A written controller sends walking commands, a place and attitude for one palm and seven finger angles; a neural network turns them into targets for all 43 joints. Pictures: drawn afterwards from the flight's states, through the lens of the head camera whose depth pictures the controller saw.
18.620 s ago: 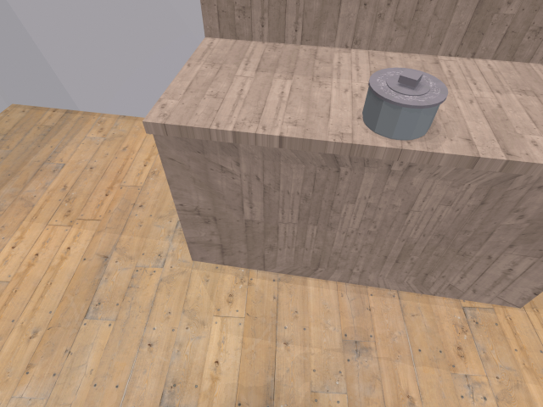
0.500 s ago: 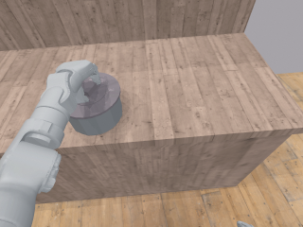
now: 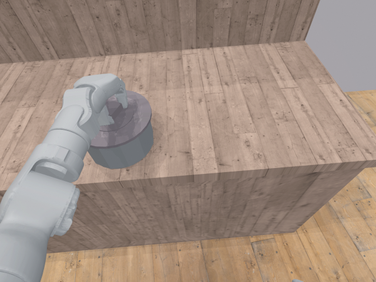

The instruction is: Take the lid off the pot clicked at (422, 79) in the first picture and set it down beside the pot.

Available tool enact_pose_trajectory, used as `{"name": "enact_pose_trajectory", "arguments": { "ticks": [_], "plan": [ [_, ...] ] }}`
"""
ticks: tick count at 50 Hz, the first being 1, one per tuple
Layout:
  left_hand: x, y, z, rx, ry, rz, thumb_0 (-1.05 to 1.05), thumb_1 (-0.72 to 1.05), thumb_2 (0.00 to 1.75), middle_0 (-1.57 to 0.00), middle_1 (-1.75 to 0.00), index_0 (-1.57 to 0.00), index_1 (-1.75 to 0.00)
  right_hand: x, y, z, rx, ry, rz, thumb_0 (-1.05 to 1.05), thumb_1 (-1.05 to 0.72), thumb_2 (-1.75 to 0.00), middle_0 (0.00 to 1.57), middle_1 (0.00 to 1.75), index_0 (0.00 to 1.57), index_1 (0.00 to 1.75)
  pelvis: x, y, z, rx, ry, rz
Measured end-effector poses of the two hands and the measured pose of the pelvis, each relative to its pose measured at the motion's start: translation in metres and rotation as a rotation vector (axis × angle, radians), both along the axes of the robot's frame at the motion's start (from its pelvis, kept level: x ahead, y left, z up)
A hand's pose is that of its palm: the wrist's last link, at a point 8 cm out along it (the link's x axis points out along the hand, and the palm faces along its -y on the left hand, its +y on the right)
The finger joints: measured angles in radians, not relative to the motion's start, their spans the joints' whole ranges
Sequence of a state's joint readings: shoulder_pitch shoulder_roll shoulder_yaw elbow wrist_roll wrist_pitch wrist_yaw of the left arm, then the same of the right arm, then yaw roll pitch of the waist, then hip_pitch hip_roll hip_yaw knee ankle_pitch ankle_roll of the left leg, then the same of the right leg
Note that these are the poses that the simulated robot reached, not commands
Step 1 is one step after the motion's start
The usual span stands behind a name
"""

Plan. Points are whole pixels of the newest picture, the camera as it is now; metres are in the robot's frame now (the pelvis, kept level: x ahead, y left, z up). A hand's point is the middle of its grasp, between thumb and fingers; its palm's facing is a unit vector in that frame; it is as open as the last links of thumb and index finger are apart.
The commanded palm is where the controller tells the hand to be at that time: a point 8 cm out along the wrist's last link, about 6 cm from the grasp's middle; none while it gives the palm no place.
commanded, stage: close the fingers and squeeze the knob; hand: left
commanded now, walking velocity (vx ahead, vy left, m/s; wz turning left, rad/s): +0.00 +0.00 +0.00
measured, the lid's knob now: (109, 109) +0.49 +0.18 +0.09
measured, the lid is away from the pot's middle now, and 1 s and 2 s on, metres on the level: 0.00 0.00 0.01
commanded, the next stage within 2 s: lift the lid straight up in 0.72 s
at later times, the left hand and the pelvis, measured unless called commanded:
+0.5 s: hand (105, 111) +0.46 +0.18 +0.12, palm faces -0.35 -0.07 -0.93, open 8.0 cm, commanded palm +0.45 +0.18 +0.18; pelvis +0.00 +0.00 +0.00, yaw +0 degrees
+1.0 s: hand (102, 113) +0.45 +0.18 +0.12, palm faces -0.34 -0.07 -0.94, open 7.9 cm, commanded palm +0.45 +0.19 +0.20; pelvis +0.00 +0.00 +0.00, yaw +0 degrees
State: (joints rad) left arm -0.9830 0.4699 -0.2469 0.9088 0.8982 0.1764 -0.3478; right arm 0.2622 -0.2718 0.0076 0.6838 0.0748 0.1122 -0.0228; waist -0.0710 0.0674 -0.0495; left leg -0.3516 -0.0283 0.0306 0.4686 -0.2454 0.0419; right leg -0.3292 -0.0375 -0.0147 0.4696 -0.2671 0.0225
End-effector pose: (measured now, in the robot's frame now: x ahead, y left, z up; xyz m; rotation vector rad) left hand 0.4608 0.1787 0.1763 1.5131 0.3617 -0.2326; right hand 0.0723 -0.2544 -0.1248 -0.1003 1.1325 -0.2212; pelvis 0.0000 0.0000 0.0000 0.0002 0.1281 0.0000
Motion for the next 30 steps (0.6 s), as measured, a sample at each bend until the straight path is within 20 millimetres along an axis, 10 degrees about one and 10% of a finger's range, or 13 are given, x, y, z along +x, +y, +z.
{"name": "enact_pose_trajectory", "arguments": {
  "ticks": [30],
  "plan": [
    [-0.003, 0.002, 0.0, -0.025, -0.022, -0.001, 0.03, 0.22, 0.74, -0.64, -0.97, -0.63, -0.94, 0.01, -0.003, 0.007, -0.01, -0.037, 0.0, 0.0, -0.91, -0.9, 0.2, 0.3, 0.2, 0.3, 0.0, -0.001, 0.0, -0.003, -0.009, -0.005]
  ]
}}
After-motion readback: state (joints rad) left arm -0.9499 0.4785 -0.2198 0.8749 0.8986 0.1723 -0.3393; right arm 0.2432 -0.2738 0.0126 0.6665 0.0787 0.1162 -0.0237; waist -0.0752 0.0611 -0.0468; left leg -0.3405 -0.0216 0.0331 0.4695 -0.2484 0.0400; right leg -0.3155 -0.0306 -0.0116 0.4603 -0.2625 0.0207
